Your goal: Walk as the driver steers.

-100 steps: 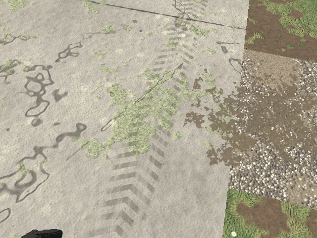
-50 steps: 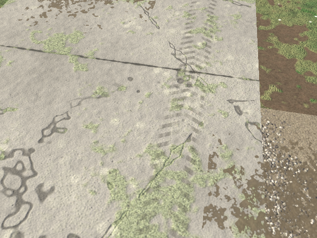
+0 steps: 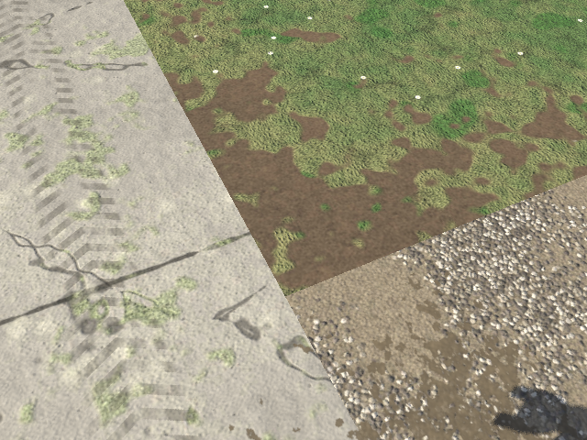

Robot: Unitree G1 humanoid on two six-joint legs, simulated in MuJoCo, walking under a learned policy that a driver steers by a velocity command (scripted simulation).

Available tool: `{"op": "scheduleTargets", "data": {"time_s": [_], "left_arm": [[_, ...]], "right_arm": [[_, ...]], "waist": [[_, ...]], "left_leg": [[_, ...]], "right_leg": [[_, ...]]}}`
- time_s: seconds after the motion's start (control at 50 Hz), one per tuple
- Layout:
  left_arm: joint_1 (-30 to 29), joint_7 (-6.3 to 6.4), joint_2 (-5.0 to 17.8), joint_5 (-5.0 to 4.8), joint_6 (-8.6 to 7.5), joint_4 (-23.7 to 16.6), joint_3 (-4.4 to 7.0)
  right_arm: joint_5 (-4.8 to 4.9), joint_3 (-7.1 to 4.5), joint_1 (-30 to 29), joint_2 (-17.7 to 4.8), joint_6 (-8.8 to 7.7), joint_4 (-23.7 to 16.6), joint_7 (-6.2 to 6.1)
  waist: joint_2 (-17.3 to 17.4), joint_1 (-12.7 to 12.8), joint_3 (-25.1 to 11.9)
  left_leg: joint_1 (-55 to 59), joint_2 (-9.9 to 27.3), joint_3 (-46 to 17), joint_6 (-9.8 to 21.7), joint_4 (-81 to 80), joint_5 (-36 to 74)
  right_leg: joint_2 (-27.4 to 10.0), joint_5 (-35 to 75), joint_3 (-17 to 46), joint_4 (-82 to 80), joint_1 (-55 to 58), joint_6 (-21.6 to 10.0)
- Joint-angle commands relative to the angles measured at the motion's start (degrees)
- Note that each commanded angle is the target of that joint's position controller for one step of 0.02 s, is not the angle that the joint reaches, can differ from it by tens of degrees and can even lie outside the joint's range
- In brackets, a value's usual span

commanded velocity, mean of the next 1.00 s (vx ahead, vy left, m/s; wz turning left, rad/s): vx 0.49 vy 0.00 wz -0.36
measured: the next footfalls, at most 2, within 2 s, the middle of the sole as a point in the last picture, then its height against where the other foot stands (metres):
right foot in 0.22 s outside the picture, level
left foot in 0.72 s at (290, 377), level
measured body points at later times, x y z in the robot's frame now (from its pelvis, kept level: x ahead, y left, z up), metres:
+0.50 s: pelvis +0.28 -0.08 +0.00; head +0.30 -0.10 +0.45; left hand +0.43 +0.17 -0.10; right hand +0.39 -0.38 -0.09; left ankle +0.46 +0.07 -0.68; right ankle +0.24 -0.15 -0.74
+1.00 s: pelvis +0.57 -0.09 +0.00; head +0.60 -0.09 +0.45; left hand +0.80 +0.11 -0.11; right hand +0.53 -0.37 -0.12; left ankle +0.58 -0.01 -0.74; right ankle +0.61 -0.28 -0.67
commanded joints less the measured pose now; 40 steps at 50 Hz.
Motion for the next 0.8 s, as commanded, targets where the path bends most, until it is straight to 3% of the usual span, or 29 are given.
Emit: {"op": "scheduleTargets", "data": {"time_s": [0.02,0.1,0.14,0.18,0.2,0.22,0.24,0.26,0.28,0.3,0.32,0.36,0.4,0.5,0.58,0.62,0.68,0.7,0.72,0.74,0.76,0.78,0.8], "left_arm": [[-3.8,-1.03,0.9,0.04,-1.11,-4.3,-0.24],[-9.9,-2.46,0.6,-0.23,-1.29,-6.5,-0.51],[-10.0,-2.90,1.8,-0.07,-1.18,-7.4,0.04],[-4.3,-2.78,4.6,0.36,-0.75,-6.6,1.59],[4.7,-2.34,7.1,0.23,-0.52,-4.2,3.19],[14.9,-1.23,11.2,-0.01,0.08,-1.6,5.12],[12.6,-0.77,18.1,-0.59,-0.34,-2.1,5.80],[14.7,-1.15,13.6,-0.25,-1.41,-3.9,4.32],[13.1,-1.45,10.4,0.32,-2.29,-2.9,3.22],[10.1,-1.42,9.1,0.18,-2.70,-2.8,2.75],[6.1,-1.28,7.6,0.35,-2.73,-3.3,2.21],[2.1,-0.81,5.4,1.42,-2.90,-4.2,1.26],[2.6,-0.35,5.4,1.20,-3.40,-2.9,1.10],[6.2,0.77,6.9,0.90,-3.49,0.4,1.20],[10.3,0.61,7.7,0.40,-3.49,3.3,1.32],[11.6,0.69,7.7,0.31,-3.11,4.5,1.39],[11.3,0.96,8.2,0.39,-2.27,5.5,1.65],[10.2,1.01,8.0,0.42,-2.01,5.4,1.51],[10.1,1.09,6.5,0.91,-1.87,5.0,0.80],[14.7,1.04,2.7,1.32,-2.34,3.7,-0.53],[18.5,0.93,0.5,0.68,-3.25,4.3,-1.36],[13.2,0.66,5.9,-0.27,-3.64,4.0,-0.28],[7.7,0.55,7.1,-0.64,-3.88,2.5,0.06]], "right_arm": [[0.31,-1.97,-4.6,-9.5,-0.66,-3.8,-0.40],[1.27,-2.46,-1.5,-11.5,0.46,-2.1,-0.43],[1.93,-2.89,-1.4,-12.9,1.17,-1.7,-0.51],[2.53,-3.47,-1.8,-14.7,1.94,-1.9,-0.92],[2.76,-3.25,-2.5,-14.3,2.30,-2.1,-1.17],[1.54,-2.25,-1.7,-11.9,2.07,-2.9,-1.41],[-0.96,0.58,3.3,-3.3,0.74,-6.7,-0.61],[0.82,0.21,-2.0,-7.6,-1.39,-7.3,0.17],[2.92,-0.59,-7.6,-10.4,-2.38,-9.1,0.61],[2.40,-0.15,-8.4,-9.6,-2.94,-9.2,0.40],[0.89,-0.31,-8.1,-9.5,-2.98,-8.6,0.00],[0.39,-0.66,-5.3,-9.7,-1.60,-7.4,0.16],[-0.11,-0.21,-4.9,-7.8,-0.47,-6.7,0.21],[0.04,1.23,-14.4,-4.6,-0.21,-8.7,0.66],[1.04,1.31,-20.4,-5.0,-0.76,-10.4,1.62],[0.95,1.02,-21.5,-5.9,-1.08,-11.2,2.14],[0.84,0.40,-18.0,-7.1,-1.37,-10.9,2.41],[0.64,-0.37,-13.2,-8.2,-1.47,-9.6,2.14],[0.27,-1.42,-5.2,-10.6,-1.57,-7.8,1.78],[-0.77,-2.55,2.9,-15.4,-1.60,-7.0,1.49],[0.20,-2.69,7.2,-14.7,-1.06,-4.9,2.06],[1.53,-1.37,6.1,-10.3,-0.85,-5.0,1.99],[1.35,-0.84,1.9,-8.9,-0.45,-5.6,1.70]], "waist": [[6.5,0.6,0.7],[6.3,-1.3,2.9],[7.0,0.0,2.6],[8.8,4.2,-1.9],[7.7,9.4,-6.5],[3.2,13.8,-11.8],[-13.5,6.2,-16.0],[-7.4,10.6,-24.1],[-4.1,11.2,-15.7],[-0.4,8.8,-10.6],[1.6,6.2,-7.4],[-0.2,3.0,-6.0],[0.4,2.5,-5.1],[-0.4,6.1,-1.3],[-0.9,8.9,1.2],[-1.2,8.9,1.7],[-3.0,6.6,0.6],[-2.7,3.6,-2.3],[-1.4,0.0,-8.8],[7.6,-0.7,-18.8],[20.2,-0.5,-23.9],[13.8,-2.2,-17.4],[9.5,-1.6,-9.8]], "left_leg": [[1.0,14.6,-5.0,8.1,-7.7,15.7],[5.7,16.2,-1.3,6.8,-6.8,17.5],[8.7,17.1,0.6,5.9,-3.1,28.3],[10.1,16.6,3.0,4.6,8.0,48.4],[6.4,14.9,4.9,3.1,19.4,51.1],[-7.1,12.9,4.9,0.7,36.1,36.9],[-33.5,1.5,1.0,-2.7,56.8,-18.0],[-39.3,0.3,-12.4,-2.1,63.4,-21.3],[-43.7,2.7,-12.8,-1.1,62.6,-15.6],[-41.8,5.0,-12.5,-0.5,57.6,-10.6],[-38.2,6.6,-12.5,-1.0,52.8,-7.8],[-31.5,8.4,-12.4,-2.0,48.4,-4.6],[-29.8,8.3,-10.8,-3.6,44.3,-2.4],[-28.1,6.3,-9.4,-4.8,24.7,16.4],[-27.3,4.5,-9.5,-3.3,16.3,20.6],[-29.3,4.1,-9.9,-1.7,13.7,17.0],[-25.1,2.7,-8.5,1.0,11.7,9.9],[-17.9,0.9,-6.6,2.4,9.9,9.8],[-5.0,3.1,-8.2,4.8,11.6,12.7],[17.2,15.6,-25.7,11.8,13.2,11.1],[27.4,22.7,-47.7,17.0,4.1,-3.1],[24.0,21.7,-47.2,14.7,1.1,-13.7],[16.2,20.1,-39.8,12.5,-0.3,-12.9]], "right_leg": [[-0.8,8.9,-1.0,-8.7,0.0,-0.3],[0.4,8.3,-4.5,-16.9,1.7,-2.1],[2.2,3.3,-6.5,-19.3,4.1,-4.1],[6.5,-2.3,-9.7,-20.3,13.6,-6.8],[9.1,0.9,-10.6,-24.0,26.1,-9.0],[5.6,2.3,-2.7,-24.6,44.3,-11.8],[-9.8,-6.7,30.2,-29.3,62.0,-22.0],[-13.6,-14.9,44.1,-37.6,64.6,-24.4],[-12.1,-10.6,36.1,-39.0,59.4,-21.3],[-9.7,-5.2,29.2,-38.9,51.0,-19.5],[-7.5,1.0,24.1,-39.2,43.3,-18.1],[-5.6,9.4,18.8,-41.5,34.7,-17.6],[-4.8,15.4,14.6,-42.9,30.3,-17.9],[-1.1,12.1,6.6,-44.3,27.3,-14.3],[-3.6,6.2,8.4,-43.6,30.9,-13.5],[-5.7,8.0,10.2,-41.2,35.9,-13.1],[-7.1,17.6,11.2,-36.7,40.4,-11.3],[-5.1,26.9,9.4,-31.1,40.3,-10.1],[-1.9,29.1,6.7,-20.5,36.4,-8.3],[4.4,13.3,3.4,-0.7,19.1,-4.7],[10.9,-23.7,3.8,13.3,4.4,-2.1],[7.7,-23.1,6.8,18.4,-2.4,-2.4],[4.7,-17.8,4.2,17.8,-4.6,-2.7]]}}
